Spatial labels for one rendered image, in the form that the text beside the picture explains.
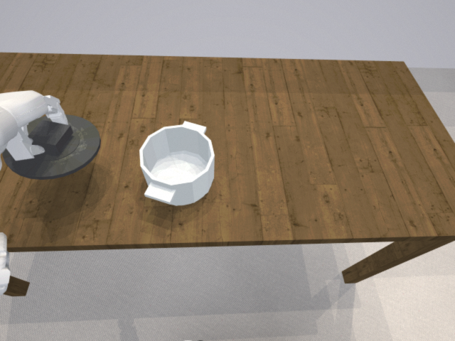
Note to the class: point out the pot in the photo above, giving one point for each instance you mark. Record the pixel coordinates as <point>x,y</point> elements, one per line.
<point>178,164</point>

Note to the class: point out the table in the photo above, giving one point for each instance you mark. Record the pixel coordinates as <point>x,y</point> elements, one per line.
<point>306,152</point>

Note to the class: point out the robot left forearm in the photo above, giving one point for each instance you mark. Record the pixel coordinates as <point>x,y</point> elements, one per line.
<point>8,130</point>

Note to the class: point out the knob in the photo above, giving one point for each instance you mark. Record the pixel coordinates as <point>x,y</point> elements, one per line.
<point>50,135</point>

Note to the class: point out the lid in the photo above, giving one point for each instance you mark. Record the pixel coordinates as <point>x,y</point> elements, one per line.
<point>78,151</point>

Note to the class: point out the left robot hand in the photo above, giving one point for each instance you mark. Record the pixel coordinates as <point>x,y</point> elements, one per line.
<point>26,106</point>

